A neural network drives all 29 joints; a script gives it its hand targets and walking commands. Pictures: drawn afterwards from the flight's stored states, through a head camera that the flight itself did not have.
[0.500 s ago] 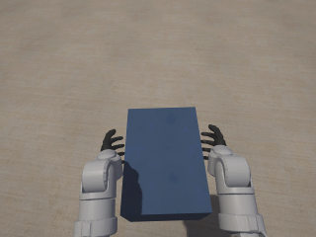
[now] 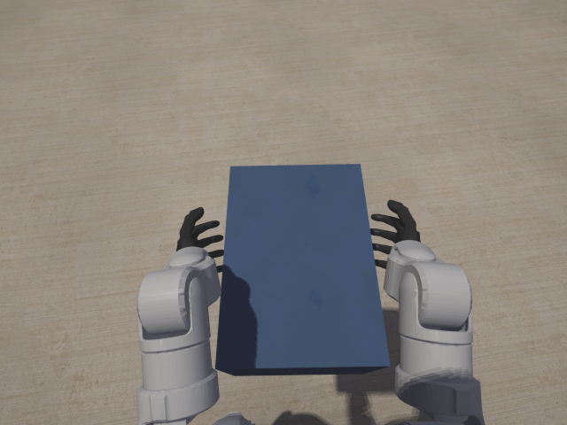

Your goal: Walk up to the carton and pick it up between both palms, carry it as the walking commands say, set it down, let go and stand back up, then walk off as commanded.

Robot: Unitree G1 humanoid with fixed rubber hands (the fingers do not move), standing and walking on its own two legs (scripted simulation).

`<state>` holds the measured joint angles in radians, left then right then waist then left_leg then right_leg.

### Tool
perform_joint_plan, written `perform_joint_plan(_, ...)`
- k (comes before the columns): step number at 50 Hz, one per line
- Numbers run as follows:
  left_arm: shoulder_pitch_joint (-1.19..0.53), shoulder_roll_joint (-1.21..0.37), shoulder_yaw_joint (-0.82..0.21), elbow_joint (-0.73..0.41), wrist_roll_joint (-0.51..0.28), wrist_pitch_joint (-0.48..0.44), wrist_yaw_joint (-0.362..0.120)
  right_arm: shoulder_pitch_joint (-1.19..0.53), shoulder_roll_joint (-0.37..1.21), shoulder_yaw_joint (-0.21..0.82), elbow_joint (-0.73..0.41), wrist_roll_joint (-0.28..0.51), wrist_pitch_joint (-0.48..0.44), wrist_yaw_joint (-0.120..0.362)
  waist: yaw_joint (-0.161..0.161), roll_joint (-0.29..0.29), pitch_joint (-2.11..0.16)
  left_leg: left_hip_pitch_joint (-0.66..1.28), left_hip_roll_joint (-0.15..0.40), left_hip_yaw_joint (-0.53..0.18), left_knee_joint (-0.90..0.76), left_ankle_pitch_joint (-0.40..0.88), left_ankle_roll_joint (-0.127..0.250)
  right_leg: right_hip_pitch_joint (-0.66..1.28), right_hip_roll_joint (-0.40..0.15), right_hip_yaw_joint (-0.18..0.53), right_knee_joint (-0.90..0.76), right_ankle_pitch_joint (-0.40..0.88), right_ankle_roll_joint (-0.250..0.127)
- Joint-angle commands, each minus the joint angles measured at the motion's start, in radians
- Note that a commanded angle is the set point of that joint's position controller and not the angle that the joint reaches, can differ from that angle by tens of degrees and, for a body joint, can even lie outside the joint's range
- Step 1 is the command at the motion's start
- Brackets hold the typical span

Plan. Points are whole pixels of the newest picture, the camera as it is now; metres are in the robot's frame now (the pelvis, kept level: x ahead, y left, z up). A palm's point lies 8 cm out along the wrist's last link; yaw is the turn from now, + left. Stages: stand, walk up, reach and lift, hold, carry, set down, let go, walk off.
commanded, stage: carry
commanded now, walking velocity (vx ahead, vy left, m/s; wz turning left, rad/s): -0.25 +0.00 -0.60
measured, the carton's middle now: (297, 270) +0.34 +0.03 +0.01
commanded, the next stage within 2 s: none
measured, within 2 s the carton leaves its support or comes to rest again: neither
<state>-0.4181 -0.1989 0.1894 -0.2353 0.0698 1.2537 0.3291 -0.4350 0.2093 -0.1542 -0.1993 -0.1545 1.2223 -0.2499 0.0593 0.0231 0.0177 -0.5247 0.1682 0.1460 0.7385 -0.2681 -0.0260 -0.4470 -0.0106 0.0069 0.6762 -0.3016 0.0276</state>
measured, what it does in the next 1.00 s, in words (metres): walks backwards, turning right: left foot, then right foot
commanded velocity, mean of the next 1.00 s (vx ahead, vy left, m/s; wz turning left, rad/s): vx -0.12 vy -0.10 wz -0.29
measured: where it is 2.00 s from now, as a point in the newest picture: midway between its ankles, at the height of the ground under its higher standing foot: outside the picture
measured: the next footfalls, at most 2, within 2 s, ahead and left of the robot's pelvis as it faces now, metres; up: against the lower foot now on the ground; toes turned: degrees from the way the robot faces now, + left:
left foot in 0.20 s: +0.02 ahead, +0.12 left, +0.00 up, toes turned +1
right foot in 0.42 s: -0.11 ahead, -0.13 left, +0.00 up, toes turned -16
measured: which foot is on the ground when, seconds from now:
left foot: down 0.00-0.02, up 0.04-0.18, down 0.20-0.42, up 0.44-0.66, down 0.68-1.00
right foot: down 0.00-0.22, up 0.24-0.40, down 0.42-0.74, up 0.76-0.96, down 0.98-1.00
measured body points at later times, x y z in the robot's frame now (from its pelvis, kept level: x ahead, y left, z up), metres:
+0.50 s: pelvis -0.21 -0.01 +0.00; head -0.16 -0.04 +0.44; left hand +0.13 +0.05 +0.05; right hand +0.07 -0.22 +0.04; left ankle -0.07 +0.12 -0.68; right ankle -0.15 -0.12 -0.71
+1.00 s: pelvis -0.37 -0.03 +0.01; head -0.38 -0.02 +0.46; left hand -0.03 +0.01 +0.10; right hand -0.11 -0.26 +0.11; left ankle -0.25 +0.12 -0.71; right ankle -0.38 -0.19 -0.72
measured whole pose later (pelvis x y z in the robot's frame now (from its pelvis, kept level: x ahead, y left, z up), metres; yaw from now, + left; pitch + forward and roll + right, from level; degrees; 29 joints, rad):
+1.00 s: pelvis -0.37 -0.03 +0.01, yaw -23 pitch +2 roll -3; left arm -0.42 -0.17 0.20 -0.09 0.07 1.27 0.33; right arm -0.44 0.21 -0.16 -0.04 -0.18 1.21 -0.25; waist 0.06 0.03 -0.08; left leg -0.46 0.22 0.01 0.71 -0.27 -0.11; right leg -0.38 0.00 -0.05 0.58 -0.22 0.02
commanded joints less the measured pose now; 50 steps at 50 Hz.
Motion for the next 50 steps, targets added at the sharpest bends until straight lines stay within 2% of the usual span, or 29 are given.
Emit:
perform_joint_plan(1,-0.448,-0.974,-0.671,0.100,-0.424,0.014,-0.489,-0.273,1.024,0.622,0.093,0.383,0.025,0.341,-0.058,-0.387,-0.506,-0.103,-0.028,-0.024,0.200,-0.242,-0.052,0.454,-0.343,0.387,-0.065,1.273,-0.131)
perform_joint_plan(2,-0.466,-0.984,-0.660,0.148,-0.400,0.009,-0.492,-0.311,1.014,0.598,0.136,0.372,0.020,0.354,-0.045,-0.309,-0.493,-0.104,-0.049,-0.097,0.201,-0.326,-0.050,0.467,-0.320,0.283,-0.065,1.319,-0.176)
perform_joint_plan(3,-0.462,-0.984,-0.675,0.124,-0.398,-0.004,-0.498,-0.366,1.056,0.633,0.103,0.398,0.008,0.365,-0.045,-0.402,-0.502,-0.115,-0.062,-0.104,0.232,-0.307,-0.047,0.421,-0.310,0.336,-0.105,1.155,-0.200)
perform_joint_plan(8,-0.605,-0.985,-0.664,-0.032,-0.395,-0.010,-0.473,-0.487,1.097,0.680,0.025,0.504,-0.002,0.394,-0.052,-0.117,-0.485,0.264,-0.122,-0.067,-0.051,-0.078,0.004,0.031,-0.192,0.227,-0.202,0.199,-0.077)
perform_joint_plan(9,-0.660,-0.995,-0.674,-0.086,-0.396,-0.015,-0.467,-0.428,1.114,0.669,0.053,0.487,-0.002,0.397,-0.070,-0.096,-0.502,0.382,-0.059,-0.129,-0.198,0.032,0.033,-0.068,-0.113,0.134,-0.113,0.116,-0.054)
perform_joint_plan(11,-0.620,-1.037,-0.699,-0.085,-0.385,-0.009,-0.456,-0.433,1.102,0.654,0.014,0.515,-0.006,0.400,-0.065,0.384,-0.508,0.434,0.288,-0.441,-0.398,0.411,0.199,-0.187,0.106,-0.031,0.406,-0.226,0.011)
perform_joint_plan(12,-0.597,-1.038,-0.702,-0.055,-0.384,-0.014,-0.460,-0.487,1.117,0.694,-0.023,0.546,-0.007,0.397,-0.065,0.231,-0.500,0.351,0.316,-0.369,-0.354,0.496,0.237,-0.134,0.042,-0.016,0.495,-0.246,-0.003)
perform_joint_plan(13,-0.559,-1.051,-0.687,-0.005,-0.374,-0.003,-0.466,-0.481,1.133,0.693,-0.004,0.527,-0.006,0.401,-0.054,0.231,-0.489,0.263,0.311,-0.294,-0.318,0.368,0.234,-0.085,-0.038,0.025,0.414,-0.210,-0.007)
perform_joint_plan(14,-0.528,-1.031,-0.688,0.021,-0.380,-0.004,-0.466,-0.354,1.108,0.649,0.087,0.470,0.000,0.392,-0.058,0.133,-0.455,0.165,0.256,-0.262,-0.317,0.379,0.220,-0.014,0.006,-0.013,0.477,-0.195,-0.015)
perform_joint_plan(17,-0.615,-1.042,-0.759,-0.052,-0.456,-0.008,-0.482,-0.383,1.082,0.641,0.007,0.460,-0.006,0.382,-0.044,0.281,-0.519,0.204,0.180,-0.138,-0.262,0.168,0.118,0.076,-0.056,0.009,0.165,-0.073,-0.016)
perform_joint_plan(19,-0.558,-1.048,-0.726,0.016,-0.409,-0.005,-0.488,-0.470,1.062,0.656,-0.023,0.450,-0.009,0.385,-0.044,0.170,-0.534,0.241,0.152,-0.066,-0.129,0.117,0.088,0.162,-0.003,-0.029,-0.071,-0.056,-0.012)
perform_joint_plan(20,-0.537,-1.035,-0.681,0.048,-0.420,-0.007,-0.492,-0.419,1.085,0.648,0.051,0.457,-0.002,0.377,-0.041,-0.051,-0.521,0.191,0.127,-0.072,-0.025,0.088,0.048,0.208,-0.086,0.093,-0.293,0.035,-0.039)
perform_joint_plan(21,-0.529,-1.008,-0.659,0.065,-0.407,-0.014,-0.493,-0.453,1.085,0.662,0.027,0.432,-0.007,0.372,-0.050,-0.365,-0.515,-0.063,-0.010,-0.005,0.139,-0.207,-0.013,0.316,-0.336,0.456,-0.328,0.334,-0.114)
perform_joint_plan(22,-0.472,-1.007,-0.647,0.071,-0.403,-0.015,-0.499,-0.471,1.080,0.699,-0.026,0.448,-0.011,0.366,-0.058,-0.447,-0.443,-0.201,-0.063,-0.095,0.299,-0.376,-0.059,0.287,-0.418,0.596,-0.297,0.507,-0.188)
perform_joint_plan(23,-0.535,-1.006,-0.653,0.063,-0.423,-0.027,-0.513,-0.520,1.091,0.691,0.001,0.444,-0.011,0.359,-0.055,-0.450,-0.514,-0.137,-0.069,-0.183,0.407,-0.310,-0.027,0.285,-0.383,0.466,-0.307,0.387,-0.218)
perform_joint_plan(26,-0.627,-1.012,-0.639,0.023,-0.404,-0.023,-0.508,-0.485,1.090,0.680,0.031,0.456,-0.017,0.357,-0.058,-0.143,-0.510,-0.070,-0.101,-0.116,0.479,-0.121,-0.026,0.195,-0.204,0.308,-0.367,-0.102,-0.052)
perform_joint_plan(30,-0.554,-1.019,-0.628,-0.011,-0.377,-0.029,-0.468,-0.493,1.104,0.733,-0.053,0.544,-0.004,0.367,-0.052,-0.159,-0.589,0.094,-0.164,-0.033,0.138,-0.219,-0.027,0.283,-0.132,0.180,-0.354,0.064,-0.053)
perform_joint_plan(32,-0.550,-1.009,-0.624,-0.017,-0.368,-0.035,-0.455,-0.510,1.104,0.750,-0.070,0.554,-0.006,0.360,-0.039,-0.275,-0.636,0.202,-0.184,-0.034,-0.106,-0.309,-0.012,0.357,-0.107,0.141,-0.356,0.123,-0.022)
perform_joint_plan(34,-0.495,-1.011,-0.622,0.039,-0.342,-0.028,-0.452,-0.422,1.062,0.704,-0.028,0.514,0.007,0.369,-0.057,-0.248,-0.605,0.392,-0.126,-0.078,-0.333,-0.152,0.019,0.235,-0.104,0.143,-0.292,0.177,-0.054)
perform_joint_plan(35,-0.462,-0.995,-0.644,0.055,-0.320,-0.023,-0.456,-0.404,1.065,0.678,0.000,0.496,0.015,0.378,-0.068,-0.074,-0.596,0.507,0.018,-0.236,-0.455,-0.247,0.048,0.114,-0.060,0.131,-0.228,0.079,-0.028)
perform_joint_plan(36,-0.427,-0.974,-0.658,0.048,-0.320,-0.020,-0.456,-0.331,1.036,0.636,0.069,0.479,0.022,0.391,-0.039,0.295,-0.579,0.453,0.282,-0.544,-0.456,-0.100,0.124,0.002,0.017,0.048,0.025,-0.063,-0.034)
perform_joint_plan(37,-0.538,-1.004,-0.679,0.005,-0.334,-0.028,-0.471,-0.379,1.084,0.668,0.076,0.474,0.007,0.398,-0.072,0.464,-0.487,0.370,0.414,-0.666,-0.409,0.027,0.267,-0.197,-0.002,0.092,0.265,-0.176,-0.029)
perform_joint_plan(38,-0.674,-1.004,-0.716,-0.086,-0.368,-0.037,-0.479,-0.354,1.101,0.657,0.107,0.448,0.001,0.411,-0.069,0.372,-0.396,0.267,0.400,-0.641,-0.413,0.053,0.290,-0.210,-0.044,0.155,0.410,-0.172,-0.039)
perform_joint_plan(40,-0.643,-1.064,-0.690,0.038,-0.385,-0.038,-0.484,-0.473,1.070,0.657,0.054,0.488,0.008,0.420,-0.070,0.041,-0.380,0.229,0.220,-0.321,-0.371,0.165,0.155,-0.132,0.024,0.063,0.441,-0.034,-0.038)
perform_joint_plan(43,-0.668,-1.049,-0.741,0.009,-0.454,-0.024,-0.479,-0.483,1.048,0.612,0.061,0.477,0.013,0.417,-0.072,0.233,-0.392,0.263,0.107,-0.225,-0.338,0.112,0.074,-0.053,0.033,-0.052,0.146,-0.082,0.015)
perform_joint_plan(44,-0.694,-1.047,-0.704,0.015,-0.460,-0.019,-0.480,-0.430,1.051,0.598,0.118,0.438,0.021,0.404,-0.083,0.182,-0.399,0.310,0.150,-0.274,-0.323,0.176,0.099,-0.039,0.044,-0.084,0.092,-0.120,0.019)
perform_joint_plan(45,-0.685,-1.026,-0.680,0.060,-0.449,-0.001,-0.479,-0.450,1.049,0.569,0.144,0.439,0.020,0.401,-0.090,0.311,-0.372,0.345,0.149,-0.257,-0.280,0.297,0.111,-0.042,0.052,-0.106,0.010,-0.214,0.020)
perform_joint_plan(48,-0.571,-1.032,-0.658,0.144,-0.439,0.013,-0.491,-0.332,0.995,0.541,0.185,0.402,0.022,0.389,-0.071,0.188,-0.464,0.284,0.101,-0.134,-0.088,0.455,0.010,0.216,0.006,-0.080,-0.247,0.081,-0.004)
perform_joint_plan(50,-0.559,-1.074,-0.626,0.270,-0.423,0.021,-0.505,-0.443,0.979,0.548,0.148,0.398,0.015,0.388,-0.071,-0.075,-0.474,0.090,0.000,-0.073,0.055,0.131,-0.058,0.334,-0.188,0.140,-0.216,0.506,-0.053)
